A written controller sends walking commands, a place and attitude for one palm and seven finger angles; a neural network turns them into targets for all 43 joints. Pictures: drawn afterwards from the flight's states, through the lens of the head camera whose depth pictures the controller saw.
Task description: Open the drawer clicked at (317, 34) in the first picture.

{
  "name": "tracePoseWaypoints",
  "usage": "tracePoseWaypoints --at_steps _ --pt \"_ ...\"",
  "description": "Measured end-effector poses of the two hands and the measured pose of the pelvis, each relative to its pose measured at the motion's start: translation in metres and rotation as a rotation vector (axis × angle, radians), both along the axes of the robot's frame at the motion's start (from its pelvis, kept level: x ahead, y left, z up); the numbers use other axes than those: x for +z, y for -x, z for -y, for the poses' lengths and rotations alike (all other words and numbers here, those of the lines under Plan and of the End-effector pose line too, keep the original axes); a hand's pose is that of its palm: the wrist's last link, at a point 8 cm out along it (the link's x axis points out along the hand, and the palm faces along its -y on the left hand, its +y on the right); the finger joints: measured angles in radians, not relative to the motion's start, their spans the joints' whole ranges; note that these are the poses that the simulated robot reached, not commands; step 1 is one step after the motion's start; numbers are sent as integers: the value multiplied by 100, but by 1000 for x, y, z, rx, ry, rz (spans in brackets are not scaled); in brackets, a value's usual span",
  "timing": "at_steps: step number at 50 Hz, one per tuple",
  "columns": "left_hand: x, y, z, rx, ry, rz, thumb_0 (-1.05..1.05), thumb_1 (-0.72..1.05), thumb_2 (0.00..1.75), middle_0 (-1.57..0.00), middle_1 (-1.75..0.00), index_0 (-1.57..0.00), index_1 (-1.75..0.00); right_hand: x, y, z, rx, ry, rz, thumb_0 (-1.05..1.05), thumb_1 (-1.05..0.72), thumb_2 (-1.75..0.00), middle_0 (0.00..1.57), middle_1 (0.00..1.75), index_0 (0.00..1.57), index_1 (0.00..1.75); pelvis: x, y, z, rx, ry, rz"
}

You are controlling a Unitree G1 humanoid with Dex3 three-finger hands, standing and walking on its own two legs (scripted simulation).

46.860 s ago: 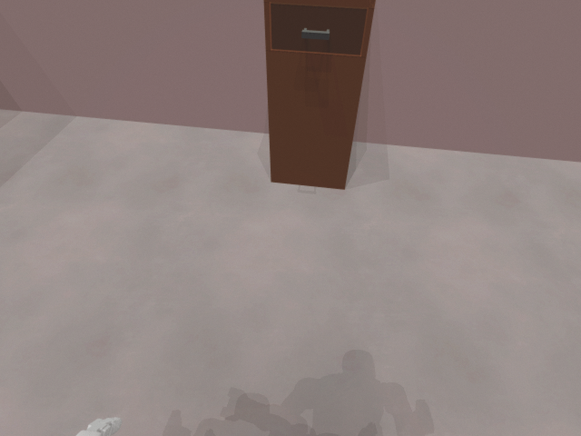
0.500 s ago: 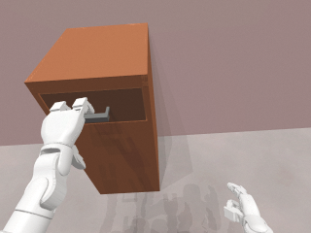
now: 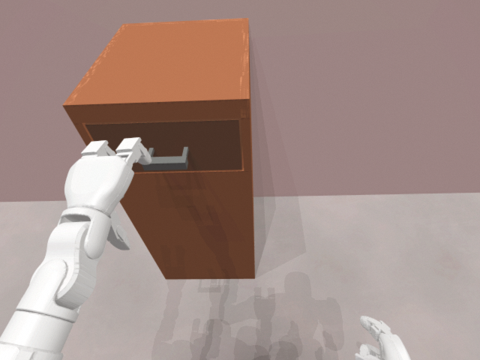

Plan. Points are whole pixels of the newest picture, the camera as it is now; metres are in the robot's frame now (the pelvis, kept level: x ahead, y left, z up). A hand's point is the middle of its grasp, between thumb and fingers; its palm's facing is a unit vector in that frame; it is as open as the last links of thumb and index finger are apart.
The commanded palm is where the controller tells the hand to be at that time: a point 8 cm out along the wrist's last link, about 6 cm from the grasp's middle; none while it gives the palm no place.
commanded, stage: move the hooked fingers above the handle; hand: left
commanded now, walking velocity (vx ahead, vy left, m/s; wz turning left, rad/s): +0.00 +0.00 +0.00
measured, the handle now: (166, 157) +0.52 +0.26 +0.01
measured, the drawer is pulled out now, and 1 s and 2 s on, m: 0.00 0.00 0.00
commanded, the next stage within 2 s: none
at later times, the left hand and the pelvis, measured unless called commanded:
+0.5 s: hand (127, 190) +0.34 +0.25 +0.10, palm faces -0.01 -0.05 -1.00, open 13.9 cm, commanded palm +0.33 +0.24 +0.16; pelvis +0.02 -0.04 +0.00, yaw +1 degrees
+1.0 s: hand (145, 181) +0.39 +0.25 +0.07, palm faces -0.06 -0.08 -0.99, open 13.9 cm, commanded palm +0.38 +0.24 +0.14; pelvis +0.05 -0.03 -0.01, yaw +1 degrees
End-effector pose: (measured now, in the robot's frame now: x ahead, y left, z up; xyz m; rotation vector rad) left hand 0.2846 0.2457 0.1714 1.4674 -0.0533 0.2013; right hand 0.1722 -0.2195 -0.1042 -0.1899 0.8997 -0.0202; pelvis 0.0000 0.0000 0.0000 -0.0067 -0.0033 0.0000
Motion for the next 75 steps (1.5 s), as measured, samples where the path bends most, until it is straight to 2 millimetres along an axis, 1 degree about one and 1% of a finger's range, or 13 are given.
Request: tracePoseWaypoints --at_steps 4,14,20,25,32,37,42,47,52,56,62,68,75 --pt "0 -1 -1 67 12 -19 0 -49 30 -32 -120 -31 -120 2 -5 4 -7 -15 21 1 -91 -90 20 30 20 30 1 1 5 1 -4 2" --pt "-16 -15 30 -14 -17 -124 0 -49 30 -32 -120 -32 -120 14 -25 21 -14 3 102 1 -91 -90 20 30 20 30 1 -5 25 1 -9 10" --pt "-7 -27 10 74 -23 -92 0 -49 30 -32 -120 -32 -120 10 -27 40 -33 20 74 1 -91 -90 20 30 20 30 0 -13 37 6 -10 -4" --pt "-21 -40 -5 146 -32 -190 0 -49 30 -31 -120 -31 -120 2 -23 58 -45 52 19 1 -91 -90 20 30 20 30 -1 -20 43 18 -10 -32" --pt "-33 -64 27 -37 -25 -205 0 -49 30 -32 -120 -32 -120 -8 -18 74 -87 93 -38 1 -91 -90 20 30 20 30 -5 -32 42 16 -10 -72" --pt "-20 -81 34 -73 -26 -80 0 -49 30 -32 -120 -32 -120 -14 -17 73 -124 68 -60 1 -91 -90 20 30 20 30 -7 -41 39 -4 -14 -100" --pt "-17 -91 5 93 -37 -60 0 -49 30 -31 -120 -31 -120 -19 -19 63 -129 27 -83 1 -91 -90 20 30 20 30 -8 -47 35 -17 -17 -117" --pt "-37 -89 -14 181 -20 -192 0 -49 30 -31 -120 -31 -120 -18 -24 56 -117 24 -92 1 -91 -90 20 30 20 30 -8 -51 30 -5 -14 -122" --pt "-50 -90 13 13 -4 -229 0 -49 30 -31 -120 -31 -120 -14 -33 51 -100 65 -74 1 -91 -90 20 30 20 30 -10 -50 24 13 -5 -122" --pt "-46 -102 33 -106 -23 -146 0 -49 30 -32 -120 -32 -120 -13 -34 45 -102 73 -61 1 -91 -90 20 30 20 30 -12 -45 20 12 -1 -131" --pt "-32 -126 13 27 -58 -56 0 -49 30 -32 -120 -32 -120 -19 -15 38 -120 42 -97 1 -91 -90 20 30 20 30 -13 -38 19 -3 0 -150" --pt "-44 -136 -16 186 -77 -222 0 -49 30 -31 -120 -31 -120 -27 20 42 -156 36 -186 1 -91 -90 20 30 21 30 -11 -38 19 -4 1 -156" --pt "-62 -145 23 -70 -49 -297 0 -49 30 -32 -120 -31 -120 -27 57 62 -207 116 -259 1 -91 -90 20 30 21 30 -13 -36 19 3 7 -158"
